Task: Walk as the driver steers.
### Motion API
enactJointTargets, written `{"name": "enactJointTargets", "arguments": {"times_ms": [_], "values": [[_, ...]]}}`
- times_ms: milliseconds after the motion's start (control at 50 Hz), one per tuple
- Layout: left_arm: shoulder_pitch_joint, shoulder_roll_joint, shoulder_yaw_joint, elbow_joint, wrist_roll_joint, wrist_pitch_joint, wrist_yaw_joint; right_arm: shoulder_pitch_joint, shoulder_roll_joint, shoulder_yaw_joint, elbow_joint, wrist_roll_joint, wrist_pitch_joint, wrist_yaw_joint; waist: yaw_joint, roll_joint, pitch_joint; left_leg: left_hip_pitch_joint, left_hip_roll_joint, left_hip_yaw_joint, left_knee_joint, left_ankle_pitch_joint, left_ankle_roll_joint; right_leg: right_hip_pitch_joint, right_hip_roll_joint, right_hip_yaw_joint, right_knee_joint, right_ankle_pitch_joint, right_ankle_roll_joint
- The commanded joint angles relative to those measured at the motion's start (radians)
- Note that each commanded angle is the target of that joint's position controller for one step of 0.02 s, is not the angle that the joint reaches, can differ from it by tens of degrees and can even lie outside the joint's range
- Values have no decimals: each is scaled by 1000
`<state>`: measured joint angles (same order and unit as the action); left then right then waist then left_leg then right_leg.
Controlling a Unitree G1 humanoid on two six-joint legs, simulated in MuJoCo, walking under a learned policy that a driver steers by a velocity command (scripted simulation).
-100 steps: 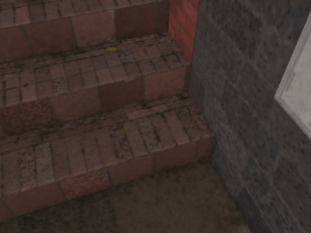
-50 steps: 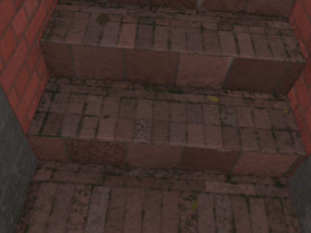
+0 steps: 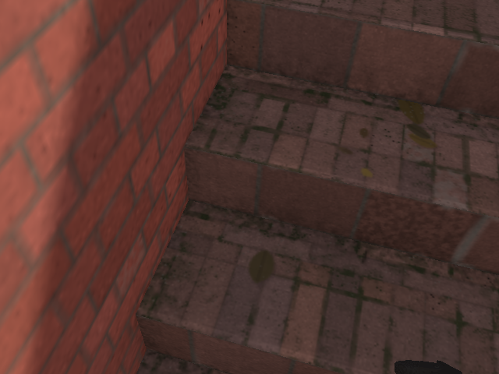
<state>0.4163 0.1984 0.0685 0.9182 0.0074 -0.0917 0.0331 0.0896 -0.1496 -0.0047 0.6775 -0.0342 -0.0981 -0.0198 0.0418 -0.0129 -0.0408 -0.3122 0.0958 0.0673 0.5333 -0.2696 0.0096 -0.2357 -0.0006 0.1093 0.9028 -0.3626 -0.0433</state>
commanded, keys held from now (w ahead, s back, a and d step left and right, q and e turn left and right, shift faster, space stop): w+e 0.04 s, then e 0.96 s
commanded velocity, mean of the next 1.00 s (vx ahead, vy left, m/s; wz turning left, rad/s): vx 0.14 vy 0.00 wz -0.49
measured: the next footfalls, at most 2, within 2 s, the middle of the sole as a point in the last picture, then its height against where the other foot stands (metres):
right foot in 0.30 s outside the picture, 0.18 m higher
left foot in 1.08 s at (225, 329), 0.18 m higher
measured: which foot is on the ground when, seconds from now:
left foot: down 0.00-0.30, up 0.32-1.00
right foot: up 0.00-0.28, down 0.30-1.00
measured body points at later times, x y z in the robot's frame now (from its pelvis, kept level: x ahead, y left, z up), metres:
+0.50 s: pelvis +0.18 -0.02 +0.15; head +0.22 -0.02 +0.60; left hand +0.34 +0.23 +0.03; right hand +0.38 -0.27 +0.10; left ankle +0.21 +0.13 -0.32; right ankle +0.25 -0.06 -0.55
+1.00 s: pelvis +0.27 +0.00 +0.20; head +0.34 -0.05 +0.64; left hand +0.40 +0.24 +0.08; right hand +0.49 -0.25 +0.16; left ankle +0.39 +0.09 -0.28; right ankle +0.25 -0.05 -0.55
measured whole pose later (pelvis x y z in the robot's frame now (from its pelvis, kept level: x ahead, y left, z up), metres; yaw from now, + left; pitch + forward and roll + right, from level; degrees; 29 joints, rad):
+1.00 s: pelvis +0.27 +0.00 +0.20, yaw -29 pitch +4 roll +2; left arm 0.39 0.23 0.06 0.74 0.01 -0.03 0.07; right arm -0.16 -0.08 0.06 0.42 -0.03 0.03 -0.04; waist 0.10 -0.01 0.12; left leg -1.15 -0.04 -0.02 1.91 -0.51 -0.03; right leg -0.25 0.21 0.40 0.40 -0.14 -0.10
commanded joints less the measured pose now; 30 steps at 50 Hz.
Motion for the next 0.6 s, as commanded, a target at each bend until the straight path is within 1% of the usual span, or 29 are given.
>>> {"name": "enactJointTargets", "arguments": {"times_ms": [20, 40, 60, 80, 100, 120, 140, 160, 180, 200, 220, 240, 260, 280, 300, 320, 340, 360, 380, 400, 420, 440, 460, 500, 520, 540, 560, 580, 600], "values": [[-60, -53, 6, -120, 15, -5, -14, 627, -288, -91, 130, 14, -15, 2, -168, 160, -269, 798, 360, -285, 16, 1972, 47, -756, 167, 81, 1001, -77, -9], [-152, -64, 4, -203, 10, 32, -10, 501, -240, -76, 91, -12, -24, 3, -119, 225, -272, 659, 388, -401, -113, 1281, 163, -795, 179, 38, 1188, -10, -7], [-274, -58, 2, -249, 38, 65, -16, 343, -165, -56, 85, -12, -28, -4, -49, 204, -131, 585, 347, -328, -161, 831, 165, -959, 136, -17, 1310, -35, -22], [-410, -70, -9, -302, 65, 83, -26, 352, -100, -36, 128, 6, -43, -16, -64, 161, -15, 515, 304, -221, -159, 791, 154, -1083, 129, 7, 1389, -76, -46], [-446, -110, -29, -332, 68, 99, -31, 371, -45, -18, 170, 16, -54, -27, -38, 210, 64, 423, 273, -134, -174, 827, 143, -1155, 109, 5, 1462, -114, -68], [-508, -116, -43, -394, 68, 114, -29, 381, -27, -6, 203, 21, -67, -31, -12, 197, 114, 311, 257, -42, -253, 717, 99, -1145, 86, 22, 1385, -161, -87], [-542, -122, -55, -442, 65, 133, -20, 375, -20, -3, 225, 24, -67, -28, 27, 159, 139, 195, 229, 14, -294, 695, 68, -1093, 69, 21, 1317, -135, -106], [-563, -103, -65, -476, 55, 146, -17, 356, -64, -8, 233, 29, -57, -26, 57, 120, 134, 121, 161, 104, -349, 698, 44, -1002, 63, -53, 1143, -119, -99], [-574, -78, -70, -525, 49, 156, -23, 314, -123, -13, 219, 40, -47, -45, 86, 120, 134, 59, 139, 148, -402, 832, 41, -901, 27, -89, 968, -127, -91], [-617, -76, -89, -531, 40, 174, -29, 278, -183, -20, 181, 44, -36, -71, 64, 52, 102, 18, 107, 169, -494, 939, 76, -760, 42, -241, 722, -139, -69], [-512, -59, -95, -485, 41, 170, -26, 195, -240, -26, 135, 63, -36, -82, 95, 39, 6, -21, 83, 239, -441, 1279, 91, -461, 68, -312, 553, -125, -63], [-400, -40, -93, -437, 36, 179, -15, 243, -307, -46, 119, 89, -50, -88, 99, 131, -125, 55, 117, 209, -357, 1683, 104, -262, 121, -348, 496, -101, -60], [-225, -10, -75, -392, 58, 199, 3, 217, -359, -72, 100, 83, -69, -80, 154, 241, -273, 223, 187, 181, -178, 2015, 100, -182, 133, -304, 466, -137, -85], [-102, 43, -52, -369, 69, 203, 7, 171, -375, -88, 62, 87, -69, -57, 192, 268, -375, 315, 230, 149, 65, 2122, 106, -104, 153, -225, 376, -167, -133], [-81, 111, -27, -370, 88, 190, -1, 127, -366, -96, 13, 108, -69, -20, 214, 174, -418, 243, 197, 113, 374, 1994, 108, 37, 182, -140, 102, -113, -179], [-157, 197, 23, -374, 56, 166, -11, 80, -257, -91, -36, 85, -47, 6, 208, -64, -303, -182, -31, 76, 922, 539, 35, 167, 42, 254, -315, 174, -311], [-240, 298, 71, -393, 38, 162, -12, 106, -230, -82, -108, 11, -18, 29, 140, -210, -370, -498, -225, -100, 1604, -24, -19, 171, -205, 790, -475, 677, -451], [-303, 272, 70, -374, 22, 145, -17, 116, -92, -56, -135, -22, -7, 17, 36, -68, -319, -562, -174, -208, 1804, 16, -2, 63, -234, 733, -459, 652, -455], [-288, 218, 60, -322, 13, 135, -24, 98, -50, -37, -161, -20, 17, -5, -16, -5, -194, -611, -152, -208, 1783, 64, 9, -57, -171, 613, -422, 390, -386], [-259, 135, 39, -262, 11, 122, -23, 109, -15, -20, -176, -35, 35, -30, -77, 64, -32, -674, -124, -203, 1680, 69, 19, -181, -104, 486, -411, 233, -292], [-243, 74, 18, -230, -5, 101, -13, 138, -16, -16, -167, -46, 48, -48, -102, 85, 73, -705, -111, -191, 1623, 67, 20, -262, -47, 390, -411, 259, -234], [-231, 66, 18, -218, -11, 88, -17, 177, -25, -16, -160, -45, 67, -59, -127, 71, 101, -702, -96, -187, 1552, 58, 19, -275, -16, 284, -402, 381, -190], [-202, 56, 12, -195, -16, 75, -23, 169, -44, -18, -159, -44, 82, -64, -127, 69, 99, -706, -86, -178, 1469, 60, 13, -271, 5, 232, -385, 444, -149], [-164, 91, 19, -173, -1, 59, -24, 81, -53, -13, -184, -32, 103, -69, -119, 79, 76, -640, -79, -111, 1220, 91, -6, -298, 57, 158, -372, 592, -60], [-146, 107, 19, -180, 10, 54, -20, 46, -58, -16, -183, -28, 109, -72, -100, 64, 36, -622, -93, -73, 1182, 113, -15, -273, 54, 166, -366, 726, -34], [-113, 128, 23, -175, 25, 47, -12, 23, -24, -13, -180, -21, 118, -79, -76, -20, -12, -706, -115, -45, 1329, 109, -16, -177, 18, 219, -338, 863, -49], [-101, 145, 29, -185, 14, 48, -4, 36, -18, -11, -180, -17, 121, -81, -80, -51, -24, -766, -109, -81, 1368, 85, -20, -135, 1, 247, -329, 832, -64], [-88, 161, 36, -199, 27, 45, -1, 7, -17, -13, -183, -23, 120, -85, -49, -87, -74, -867, -118, -104, 1511, 51, -17, -38, -23, 333, -349, 725, -91], [-83, 184, 43, -205, 29, 49, 0, -47, 11, -2, -205, -24, 125, -84, -36, -95, -86, -957, -129, -111, 1635, 32, -21, 19, -37, 386, -365, 617, -109]]}}
Velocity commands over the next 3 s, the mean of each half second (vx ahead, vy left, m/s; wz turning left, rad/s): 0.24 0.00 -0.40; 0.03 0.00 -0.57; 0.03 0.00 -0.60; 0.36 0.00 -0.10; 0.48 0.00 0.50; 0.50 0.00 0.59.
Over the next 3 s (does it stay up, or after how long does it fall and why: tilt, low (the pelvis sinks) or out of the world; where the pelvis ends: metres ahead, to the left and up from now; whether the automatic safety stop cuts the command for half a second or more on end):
stays up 0.83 -0.53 0.55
